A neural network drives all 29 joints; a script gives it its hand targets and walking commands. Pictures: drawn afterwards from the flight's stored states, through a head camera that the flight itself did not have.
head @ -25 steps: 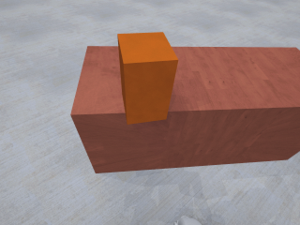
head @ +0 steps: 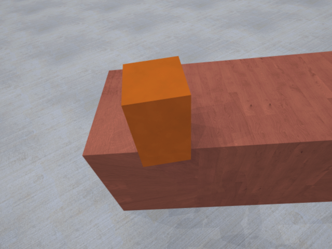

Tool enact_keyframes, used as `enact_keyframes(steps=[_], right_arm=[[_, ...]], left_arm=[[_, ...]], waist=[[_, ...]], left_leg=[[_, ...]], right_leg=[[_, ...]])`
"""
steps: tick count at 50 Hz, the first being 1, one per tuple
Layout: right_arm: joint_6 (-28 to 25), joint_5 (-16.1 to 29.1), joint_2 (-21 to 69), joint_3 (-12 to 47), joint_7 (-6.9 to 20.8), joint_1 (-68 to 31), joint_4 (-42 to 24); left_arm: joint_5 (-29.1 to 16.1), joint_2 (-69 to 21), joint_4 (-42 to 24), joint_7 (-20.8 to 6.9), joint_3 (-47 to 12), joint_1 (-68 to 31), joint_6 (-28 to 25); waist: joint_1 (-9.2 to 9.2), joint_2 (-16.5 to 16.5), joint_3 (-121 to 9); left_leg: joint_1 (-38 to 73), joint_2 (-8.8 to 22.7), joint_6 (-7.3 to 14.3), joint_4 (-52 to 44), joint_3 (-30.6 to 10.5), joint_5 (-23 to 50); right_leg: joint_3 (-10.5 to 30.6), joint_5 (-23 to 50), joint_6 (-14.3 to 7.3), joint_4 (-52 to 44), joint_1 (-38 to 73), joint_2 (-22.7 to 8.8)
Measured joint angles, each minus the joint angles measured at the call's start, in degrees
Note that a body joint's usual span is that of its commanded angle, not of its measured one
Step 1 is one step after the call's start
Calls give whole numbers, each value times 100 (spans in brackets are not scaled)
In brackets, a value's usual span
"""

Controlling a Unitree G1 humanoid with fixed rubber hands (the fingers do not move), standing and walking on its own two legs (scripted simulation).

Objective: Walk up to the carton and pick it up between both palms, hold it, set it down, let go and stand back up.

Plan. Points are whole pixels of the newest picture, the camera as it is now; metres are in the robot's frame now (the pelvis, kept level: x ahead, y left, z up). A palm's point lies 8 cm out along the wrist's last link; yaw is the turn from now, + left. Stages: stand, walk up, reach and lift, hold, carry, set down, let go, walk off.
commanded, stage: walk up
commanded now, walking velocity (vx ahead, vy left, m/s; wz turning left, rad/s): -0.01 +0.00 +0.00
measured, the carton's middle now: (159, 115) +0.53 +0.07 +0.00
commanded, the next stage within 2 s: none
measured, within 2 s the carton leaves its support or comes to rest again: neither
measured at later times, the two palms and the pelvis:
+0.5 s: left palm out of the picture +0.07 +0.24 -0.15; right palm out of the picture +0.08 -0.20 -0.15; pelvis +0.05 +0.02 +0.00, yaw +0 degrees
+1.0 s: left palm out of the picture -0.03 +0.20 -0.14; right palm (256, 217) +0.26 -0.21 -0.16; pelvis +0.14 +0.02 -0.02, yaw +5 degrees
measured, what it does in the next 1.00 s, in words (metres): walks ahead: left foot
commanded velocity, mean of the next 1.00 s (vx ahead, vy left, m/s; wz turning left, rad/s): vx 0.12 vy -0.01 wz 0.08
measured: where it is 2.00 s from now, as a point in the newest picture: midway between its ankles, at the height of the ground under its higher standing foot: outside the picture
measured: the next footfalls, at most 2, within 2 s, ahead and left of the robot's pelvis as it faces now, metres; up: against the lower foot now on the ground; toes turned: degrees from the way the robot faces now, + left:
left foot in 0.08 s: +0.10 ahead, +0.12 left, +0.00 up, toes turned +6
left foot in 1.06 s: +0.30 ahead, +0.13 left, +0.00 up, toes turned +16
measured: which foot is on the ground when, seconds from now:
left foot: up 0.00-0.06, down 0.08-0.76, up 0.78-1.00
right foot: down 0.00-1.00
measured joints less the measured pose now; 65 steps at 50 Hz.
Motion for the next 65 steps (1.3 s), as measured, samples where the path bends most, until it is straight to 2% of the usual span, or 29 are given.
enact_keyframes(steps=[4, 7, 11, 18, 24, 28, 32, 35, 37, 39, 42, 45, 48, 51, 52, 54, 55, 56, 58, 59, 60, 62, 65], right_arm=[[-47, 32, 117, 96, -85, -256, 0], [-105, -20, 371, 197, -116, -269, 66], [-44, -48, 538, 285, -176, -164, 113], [-67, 29, 540, 275, -215, -19, 304], [-116, 34, 400, 198, -194, 213, 526], [-81, -5, 360, 157, -199, 467, 640], [53, -66, 359, 76, -142, 898, 648], [94, -75, 346, 31, -139, 1094, 678], [104, -73, 312, 2, -135, 1198, 691], [119, -53, 267, 15, -124, 1272, 692], [75, -25, 257, 45, -114, 1107, 624], [-26, -20, 155, 31, -64, 669, 456], [-53, 2, 70, 51, -12, 155, 186], [-60, 17, 50, 115, 34, -340, -67], [-83, 13, 65, 145, 41, -484, -130], [-202, -34, 149, 188, 53, -715, -211], [-274, -86, 209, 208, 62, -785, -241], [-319, -99, 238, 231, 60, -800, -261], [-313, -63, 291, 251, 3, -697, -206], [-290, -52, 331, 269, -45, -613, -147], [-261, -46, 366, 296, -100, -525, -93], [-196, -30, 435, 345, -198, -347, -17], [-112, -40, 487, 350, -256, -200, -47]], left_arm=[[-4, 6, 106, 7, -15, 12, 119], [-86, 158, 118, 40, 24, -145, 273], [-117, 213, 170, 69, 42, -340, 434], [-49, 53, 323, 92, -15, -573, 367], [-64, 43, 404, 131, 4, -694, 366], [-69, 48, 449, 143, 20, -701, 386], [8, 202, 411, 80, 129, -499, 421], [-3, 293, 360, 46, 170, -362, 364], [-21, 261, 374, 36, 164, -290, 286], [-25, 184, 403, 39, 160, -171, 182], [37, 106, 443, 62, 123, 142, 58], [101, -21, 559, 80, 49, 532, -13], [91, -120, 677, 70, 3, 929, -10], [60, -154, 729, 67, -25, 1199, -12], [40, -158, 756, 71, -37, 1252, -4], [-41, -158, 851, 73, -44, 1250, 50], [-112, -152, 848, 68, -44, 1168, 100], [-190, -159, 802, 64, -37, 1066, 162], [-253, -127, 690, 56, -5, 786, 273], [-238, -88, 633, 53, 8, 615, 302], [-190, -55, 569, 52, 13, 430, 327], [-53, -11, 412, 59, 24, 48, 405], [9, 48, 105, 131, 92, -531, 551]], waist=[[57, -103, 165], [159, -658, 224], [100, -879, 135], [-67, -571, -54], [-208, -503, -68], [-244, -508, -101], [-314, -583, -302], [-348, -661, -330], [-366, -573, -316], [-325, -403, -347], [-131, -381, -329], [56, -361, -183], [207, -326, -56], [286, -325, 94], [284, -347, 147], [228, -484, 311], [221, -597, 392], [216, -616, 424], [200, -610, 440], [205, -640, 431], [193, -664, 420], [120, -699, 378], [-6, -713, 440]], left_leg=[[492, -163, 163, -1365, 85, 803], [666, -449, 311, -1457, 303, 628], [823, -588, 353, -1548, 370, 534], [1200, -541, 367, -1999, 376, 637], [1340, -565, 383, -2110, 373, 651], [1324, -576, 383, -2051, 352, 609], [1058, -598, 365, -1579, 200, 325], [893, -621, 297, -1326, 124, 166], [817, -562, 240, -1173, -8, 63], [723, -444, 174, -949, -154, -153], [346, -364, 89, -6, 20, -594], [-115, -335, 108, 842, 199, -702], [-416, -249, 112, 789, 369, -520], [-501, -258, 167, 58, 556, -119], [-451, -305, 220, -287, 626, 80], [-270, -451, 555, -632, 757, 837], [-239, -529, 685, -563, 825, 733], [-230, -535, 757, -482, 849, 543], [-74, -532, 798, -491, 867, 316], [58, -540, 744, -595, 907, 309], [185, -554, 701, -716, 944, 332], [374, -602, 772, -932, 987, 367], [471, -574, 812, -1027, 1067, 397]], right_leg=[[-60, -402, 99, 522, -54, -12], [235, -780, 97, 1048, -250, -300], [589, -722, 82, 1042, -219, -261], [583, -417, 209, 166, 336, -160], [571, -342, 234, -52, 528, -170], [534, -413, 237, 13, 522, -193], [459, -1280, 190, 719, 229, -203], [493, -1099, 140, 941, 42, -163], [391, -933, 60, 853, 104, -70], [239, -995, -12, 586, 291, 89], [158, -986, -42, 320, 547, 134], [151, -1008, 9, 87, 859, 86], [164, -1096, 105, -65, 1140, 33], [103, -1290, 240, -90, 1386, -62], [74, -1409, 282, 17, 1421, -114], [109, -1685, 318, 817, 1247, -315], [281, -1640, 302, 1597, 923, -422], [503, -1723, 281, 2420, 531, -389], [822, -1909, 207, 3656, -103, -232], [930, -1937, 166, 4017, -366, -187], [985, -1939, 139, 4187, -592, -165], [1016, -1929, 128, 4072, -953, -157], [1002, -2086, 234, 3925, -1508, -98]])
